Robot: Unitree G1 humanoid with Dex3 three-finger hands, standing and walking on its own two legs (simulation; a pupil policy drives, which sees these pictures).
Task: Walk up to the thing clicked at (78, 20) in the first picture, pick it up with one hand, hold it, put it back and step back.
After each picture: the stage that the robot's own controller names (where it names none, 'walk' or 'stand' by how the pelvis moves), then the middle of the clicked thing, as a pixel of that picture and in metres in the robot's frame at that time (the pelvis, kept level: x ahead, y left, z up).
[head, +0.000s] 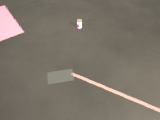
stand; (79, 23) +1.85 +0.06 -0.72
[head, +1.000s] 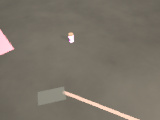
walk; (71, 37) +1.69 +0.28 -0.71
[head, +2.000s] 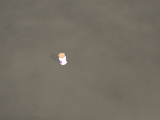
walk; (62, 58) +1.12 +0.32 -0.72
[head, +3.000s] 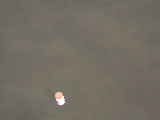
walk; (59, 98) +0.68 +0.28 -0.72
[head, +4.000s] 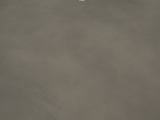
walk; out of the picture +0.46 +0.21 -0.71
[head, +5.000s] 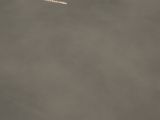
stand; out of the picture +0.38 +0.24 -0.72
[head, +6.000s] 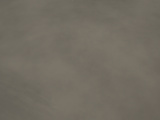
stand; out of the picture +0.37 +0.22 -0.73
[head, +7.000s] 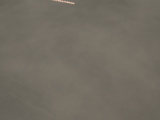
stand; out of the picture +0.38 +0.23 -0.73
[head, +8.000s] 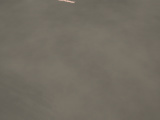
stand; out of the picture +0.37 +0.23 -0.73
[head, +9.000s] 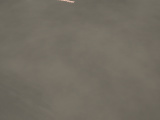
go down; out of the picture +0.37 +0.23 -0.73
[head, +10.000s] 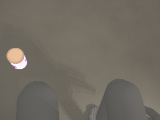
go down; (17, 59) +0.46 +0.25 -0.31
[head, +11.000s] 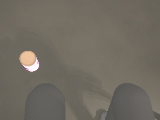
approach; (30, 61) +0.44 +0.25 -0.31
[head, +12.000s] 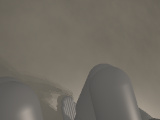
close in; out of the picture +0.44 +0.30 -0.22
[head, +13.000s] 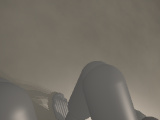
close; out of the picture +0.43 +0.31 -0.22
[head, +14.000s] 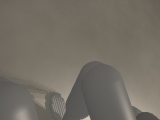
lift; out of the picture +0.41 +0.29 -0.23
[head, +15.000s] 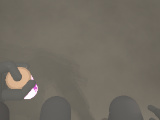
lift; (23, 84) +0.33 +0.22 -0.05
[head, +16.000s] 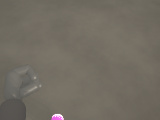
hold; out of the picture +0.33 +0.16 -0.38
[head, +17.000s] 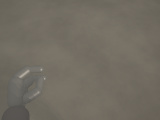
stand; out of the picture +0.30 +0.19 -0.69
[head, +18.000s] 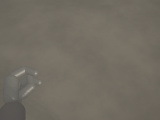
crouch; out of the picture +0.30 +0.19 -0.70
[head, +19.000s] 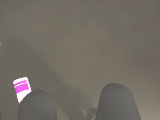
crouch; (23, 91) +0.36 +0.23 -0.37
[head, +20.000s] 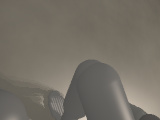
lower; out of the picture +0.31 +0.30 -0.26
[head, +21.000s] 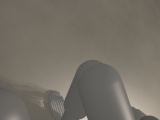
lower; out of the picture +0.28 +0.34 -0.25
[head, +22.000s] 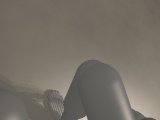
lower; out of the picture +0.26 +0.39 -0.25
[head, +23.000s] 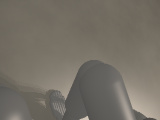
lower; out of the picture +0.23 +0.44 -0.25
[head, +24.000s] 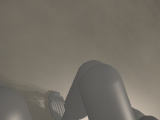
loosen; out of the picture +0.21 +0.49 -0.25
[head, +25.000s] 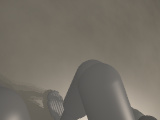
withdraw; out of the picture +0.18 +0.53 -0.25
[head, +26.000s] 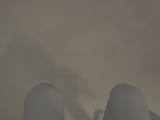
walk; out of the picture +0.24 +0.54 -0.33
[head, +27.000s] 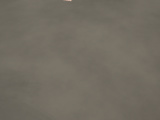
stand; out of the picture +0.19 +0.57 -0.68
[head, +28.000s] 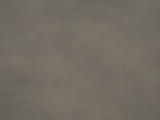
stand; out of the picture +0.20 +0.63 -0.69
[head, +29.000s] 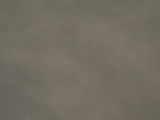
stand; out of the picture +0.18 +0.66 -0.70
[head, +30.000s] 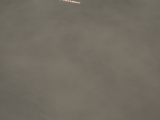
walk; out of the picture +0.20 +0.69 -0.75
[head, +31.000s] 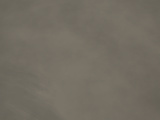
walk; out of the picture +0.27 +0.64 -0.72
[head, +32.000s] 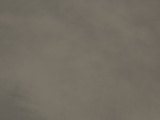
walk; out of the picture +0.47 +0.78 -0.73
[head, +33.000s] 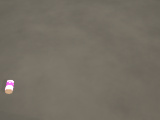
stand; (9, 86) +0.86 +0.79 -0.73
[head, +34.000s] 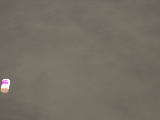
stand; (5, 85) +0.84 +0.79 -0.75
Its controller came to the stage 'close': yes
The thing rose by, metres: 0.69
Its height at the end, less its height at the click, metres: -0.02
